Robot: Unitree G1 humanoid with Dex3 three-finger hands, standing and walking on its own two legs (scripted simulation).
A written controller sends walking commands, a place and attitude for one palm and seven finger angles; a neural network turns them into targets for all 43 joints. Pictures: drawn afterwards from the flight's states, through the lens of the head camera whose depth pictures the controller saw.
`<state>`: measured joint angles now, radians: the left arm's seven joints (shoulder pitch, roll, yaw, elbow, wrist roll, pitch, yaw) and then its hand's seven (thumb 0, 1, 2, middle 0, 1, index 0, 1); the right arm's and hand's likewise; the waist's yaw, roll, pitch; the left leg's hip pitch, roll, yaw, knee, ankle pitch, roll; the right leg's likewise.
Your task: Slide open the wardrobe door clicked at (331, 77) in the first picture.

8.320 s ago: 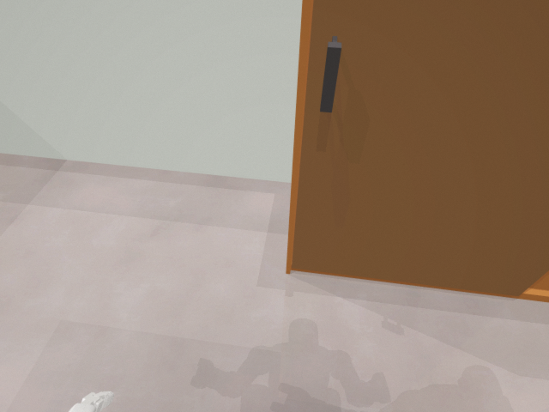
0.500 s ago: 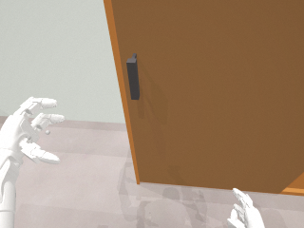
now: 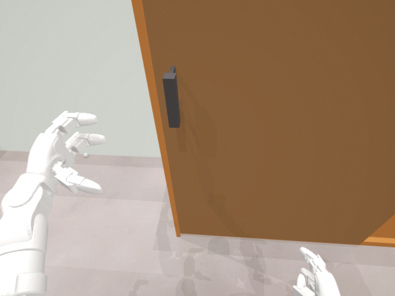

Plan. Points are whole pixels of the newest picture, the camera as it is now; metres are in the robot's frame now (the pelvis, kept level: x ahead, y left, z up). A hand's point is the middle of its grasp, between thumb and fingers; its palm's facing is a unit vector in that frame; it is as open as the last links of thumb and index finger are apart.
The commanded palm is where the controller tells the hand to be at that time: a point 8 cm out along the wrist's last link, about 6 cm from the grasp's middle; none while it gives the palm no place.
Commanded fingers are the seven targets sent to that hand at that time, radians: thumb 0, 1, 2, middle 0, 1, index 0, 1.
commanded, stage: move the hooked fingers beside the handle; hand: left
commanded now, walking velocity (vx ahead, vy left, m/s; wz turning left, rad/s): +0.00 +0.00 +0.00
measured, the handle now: (173, 97) +0.54 +0.11 +0.14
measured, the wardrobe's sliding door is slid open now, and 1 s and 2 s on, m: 0.00 0.00 0.00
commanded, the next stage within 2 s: none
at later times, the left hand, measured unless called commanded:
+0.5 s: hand (114, 135) +0.38 +0.21 +0.15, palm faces +0.01 -1.00 +0.00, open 14.0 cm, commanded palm +0.36 +0.26 +0.15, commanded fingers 0.00 -0.50 0.30 -0.30 -1.20 -0.30 -1.20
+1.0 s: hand (133, 117) +0.44 +0.19 +0.15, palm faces +0.01 -1.00 +0.02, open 14.0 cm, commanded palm +0.42 +0.24 +0.15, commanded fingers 0.00 -0.50 0.30 -0.30 -1.20 -0.30 -1.20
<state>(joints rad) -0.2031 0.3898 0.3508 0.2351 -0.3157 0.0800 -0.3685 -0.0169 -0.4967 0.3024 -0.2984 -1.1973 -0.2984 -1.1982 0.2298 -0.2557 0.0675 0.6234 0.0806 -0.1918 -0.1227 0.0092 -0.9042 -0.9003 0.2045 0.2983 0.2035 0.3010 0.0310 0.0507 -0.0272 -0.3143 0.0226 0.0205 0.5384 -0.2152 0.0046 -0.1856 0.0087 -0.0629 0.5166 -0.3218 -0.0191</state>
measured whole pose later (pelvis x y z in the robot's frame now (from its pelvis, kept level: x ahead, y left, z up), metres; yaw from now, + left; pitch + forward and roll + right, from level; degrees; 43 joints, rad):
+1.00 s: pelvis +0.01 +0.00 +0.00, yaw -1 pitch +4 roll -1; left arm -0.66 0.37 0.29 0.77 -0.20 -0.04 -0.21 -0.02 -0.50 0.30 -0.30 -1.20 -0.30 -1.20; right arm 0.32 -0.27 0.02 0.69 0.06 -0.06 -0.09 0.01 -0.91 -0.90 0.20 0.30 0.20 0.30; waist -0.05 0.03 -0.05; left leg -0.41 0.03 0.04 0.58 -0.24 0.01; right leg -0.29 0.01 -0.04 0.56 -0.34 -0.02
